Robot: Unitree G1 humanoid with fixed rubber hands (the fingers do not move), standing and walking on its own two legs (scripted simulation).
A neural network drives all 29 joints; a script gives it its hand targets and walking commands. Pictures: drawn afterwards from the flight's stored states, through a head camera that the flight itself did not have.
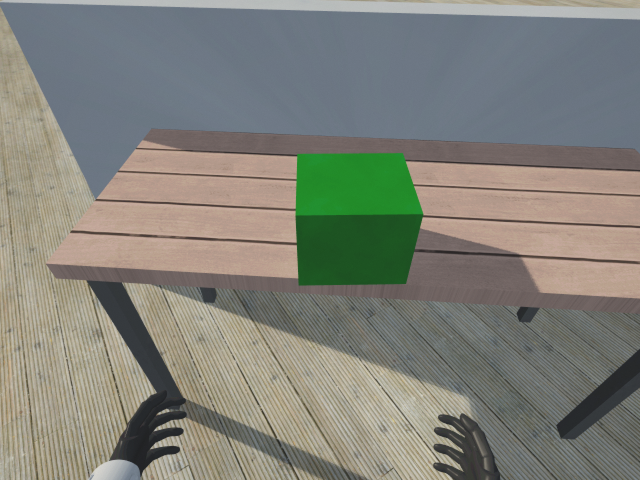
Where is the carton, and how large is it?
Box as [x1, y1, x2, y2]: [295, 153, 422, 285]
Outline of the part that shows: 297,154 295,215 299,285 405,283 422,217 422,211 402,153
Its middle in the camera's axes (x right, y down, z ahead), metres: +0.06 -0.05 +0.71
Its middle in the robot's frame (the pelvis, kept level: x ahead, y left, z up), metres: +0.57 +0.01 +0.02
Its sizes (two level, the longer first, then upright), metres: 0.194 0.175 0.164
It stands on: a table, 0.71 m high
